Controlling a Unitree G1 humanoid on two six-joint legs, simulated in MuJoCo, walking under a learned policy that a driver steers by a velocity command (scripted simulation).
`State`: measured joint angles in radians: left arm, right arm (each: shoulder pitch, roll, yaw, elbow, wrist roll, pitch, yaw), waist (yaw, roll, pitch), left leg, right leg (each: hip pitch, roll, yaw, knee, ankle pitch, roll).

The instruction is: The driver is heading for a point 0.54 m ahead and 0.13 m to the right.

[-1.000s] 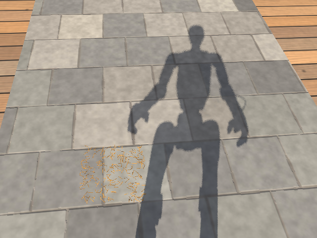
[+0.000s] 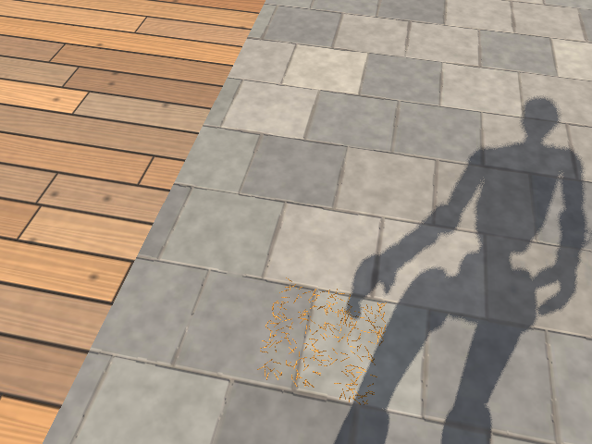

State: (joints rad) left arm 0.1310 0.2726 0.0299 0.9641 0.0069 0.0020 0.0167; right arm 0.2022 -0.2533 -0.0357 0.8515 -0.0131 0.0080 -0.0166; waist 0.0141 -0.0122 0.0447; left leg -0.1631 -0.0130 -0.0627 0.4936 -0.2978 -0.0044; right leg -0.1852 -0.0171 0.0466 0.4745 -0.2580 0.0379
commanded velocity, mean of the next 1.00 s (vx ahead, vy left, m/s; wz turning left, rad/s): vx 0.00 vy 0.00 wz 0.01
